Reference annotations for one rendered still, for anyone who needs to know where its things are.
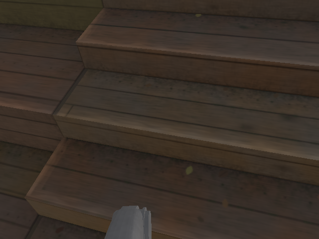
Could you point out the robot left thigh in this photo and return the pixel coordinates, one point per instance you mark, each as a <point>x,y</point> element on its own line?
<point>130,222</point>

